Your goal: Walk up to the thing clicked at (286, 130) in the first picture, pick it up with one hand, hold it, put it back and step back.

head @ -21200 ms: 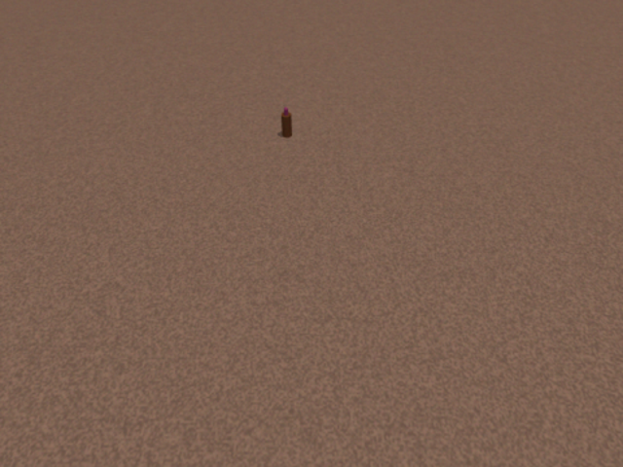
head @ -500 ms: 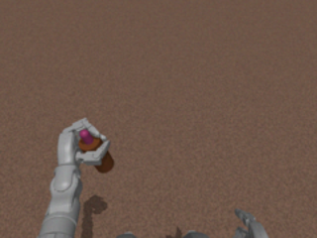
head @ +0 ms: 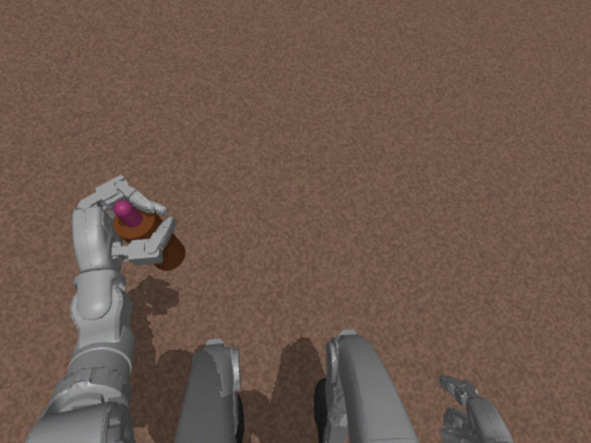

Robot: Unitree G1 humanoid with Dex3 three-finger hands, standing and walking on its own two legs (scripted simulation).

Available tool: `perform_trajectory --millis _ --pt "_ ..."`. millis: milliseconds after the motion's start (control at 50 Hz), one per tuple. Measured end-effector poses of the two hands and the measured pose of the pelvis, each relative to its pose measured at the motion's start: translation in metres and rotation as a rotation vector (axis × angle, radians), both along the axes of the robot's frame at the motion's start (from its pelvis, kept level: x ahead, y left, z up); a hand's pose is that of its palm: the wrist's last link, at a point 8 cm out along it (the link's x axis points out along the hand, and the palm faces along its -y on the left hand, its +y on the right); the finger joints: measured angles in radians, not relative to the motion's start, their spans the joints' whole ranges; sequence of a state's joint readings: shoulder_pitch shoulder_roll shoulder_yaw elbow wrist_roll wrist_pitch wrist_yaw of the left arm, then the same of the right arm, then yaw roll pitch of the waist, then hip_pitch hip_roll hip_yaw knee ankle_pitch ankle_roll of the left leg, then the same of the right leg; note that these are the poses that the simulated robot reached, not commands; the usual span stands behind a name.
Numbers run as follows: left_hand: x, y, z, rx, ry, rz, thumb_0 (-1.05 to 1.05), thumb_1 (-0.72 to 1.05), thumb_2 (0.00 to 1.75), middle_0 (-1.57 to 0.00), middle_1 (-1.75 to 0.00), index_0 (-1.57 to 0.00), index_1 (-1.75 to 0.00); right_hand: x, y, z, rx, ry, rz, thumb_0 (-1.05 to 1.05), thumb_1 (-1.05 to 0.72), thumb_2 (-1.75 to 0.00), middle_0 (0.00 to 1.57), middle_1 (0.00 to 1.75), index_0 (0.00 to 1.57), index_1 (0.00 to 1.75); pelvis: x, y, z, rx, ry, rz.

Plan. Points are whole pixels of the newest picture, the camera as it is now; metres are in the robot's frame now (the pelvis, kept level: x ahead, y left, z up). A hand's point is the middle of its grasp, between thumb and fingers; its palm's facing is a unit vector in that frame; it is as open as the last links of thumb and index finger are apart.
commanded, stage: crouch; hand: left
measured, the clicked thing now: (147, 233) +0.40 +0.20 -0.05
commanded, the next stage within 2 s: lower in 1.24 s
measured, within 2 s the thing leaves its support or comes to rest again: neither
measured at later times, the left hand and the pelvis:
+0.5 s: hand (173, 251) +0.44 +0.20 -0.24, palm faces +0.17 -0.99 -0.03, open 6.0 cm; pelvis -0.05 +0.00 -0.19, yaw -2 degrees
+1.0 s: hand (179, 255) +0.46 +0.21 -0.33, palm faces +0.16 -0.99 -0.01, open 6.0 cm; pelvis -0.06 +0.01 -0.26, yaw -6 degrees
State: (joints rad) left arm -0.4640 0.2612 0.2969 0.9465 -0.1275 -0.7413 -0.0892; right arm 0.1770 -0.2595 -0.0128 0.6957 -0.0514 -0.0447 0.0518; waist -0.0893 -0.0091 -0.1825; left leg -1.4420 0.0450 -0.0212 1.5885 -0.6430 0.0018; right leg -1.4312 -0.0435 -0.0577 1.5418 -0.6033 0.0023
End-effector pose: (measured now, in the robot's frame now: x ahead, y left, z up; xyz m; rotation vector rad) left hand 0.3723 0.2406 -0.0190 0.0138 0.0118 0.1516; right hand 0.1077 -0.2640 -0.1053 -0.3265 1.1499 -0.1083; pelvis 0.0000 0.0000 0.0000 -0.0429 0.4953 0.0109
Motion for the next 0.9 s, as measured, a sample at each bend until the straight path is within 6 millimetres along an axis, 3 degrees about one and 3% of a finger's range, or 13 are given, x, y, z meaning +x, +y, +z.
perform_trajectory --millis 240,480,680,900 --pt "0.018 0.011 -0.109 0.010 0.012 0.023 -0.01 -0.08 1.11 -0.85 -1.14 -1.10 -1.29 -0.028 0.010 -0.106 0.025 0.100 0.030 0.00 -0.90 -0.90 0.20 0.30 0.20 0.30 -0.024 0.001 -0.094 -0.012 0.094 -0.006" --pt "0.033 0.011 -0.209 0.011 0.019 0.016 -0.01 -0.08 1.12 -0.86 -1.13 -1.11 -1.29 -0.084 -0.003 -0.184 -0.026 0.212 0.026 0.00 -0.91 -0.90 0.20 0.30 0.20 0.30 -0.050 0.000 -0.184 -0.029 0.079 -0.013" --pt "0.048 0.018 -0.258 0.004 0.024 0.025 -0.01 -0.09 1.12 -0.86 -1.13 -1.11 -1.28 -0.123 -0.005 -0.215 -0.065 0.302 0.015 0.00 -0.90 -0.90 0.20 0.29 0.20 0.30 -0.058 0.002 -0.227 -0.058 0.038 -0.031" --pt "0.057 0.021 -0.300 -0.008 0.037 0.008 -0.01 -0.09 1.12 -0.86 -1.12 -1.11 -1.28 -0.134 -0.005 -0.227 -0.104 0.358 0.056 0.00 -0.90 -0.90 0.20 0.30 0.20 0.30 -0.059 0.006 -0.252 -0.093 0.006 -0.048"
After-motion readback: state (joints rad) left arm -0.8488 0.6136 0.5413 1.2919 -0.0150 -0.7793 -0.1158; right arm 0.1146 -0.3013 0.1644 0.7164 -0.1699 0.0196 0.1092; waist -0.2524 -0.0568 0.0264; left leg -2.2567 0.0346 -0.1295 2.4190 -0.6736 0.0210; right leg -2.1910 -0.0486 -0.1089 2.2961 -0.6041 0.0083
